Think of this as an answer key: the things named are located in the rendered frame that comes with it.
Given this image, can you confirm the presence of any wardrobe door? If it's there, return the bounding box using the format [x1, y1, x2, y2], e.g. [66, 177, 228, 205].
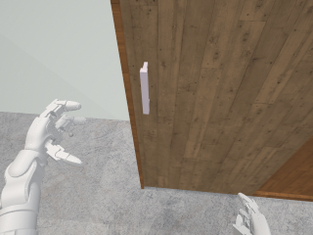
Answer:
[119, 0, 313, 196]
[256, 135, 313, 196]

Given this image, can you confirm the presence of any robot left hand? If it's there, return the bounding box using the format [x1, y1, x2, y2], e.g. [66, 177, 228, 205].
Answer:
[24, 99, 88, 167]

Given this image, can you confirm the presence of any handle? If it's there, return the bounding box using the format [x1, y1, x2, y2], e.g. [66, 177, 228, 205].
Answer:
[140, 62, 150, 115]

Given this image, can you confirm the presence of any robot right hand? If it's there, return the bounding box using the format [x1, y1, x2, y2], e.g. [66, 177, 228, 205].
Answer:
[233, 193, 272, 235]

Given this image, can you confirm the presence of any left robot forearm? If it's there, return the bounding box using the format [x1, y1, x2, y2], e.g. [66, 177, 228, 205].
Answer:
[0, 149, 48, 235]

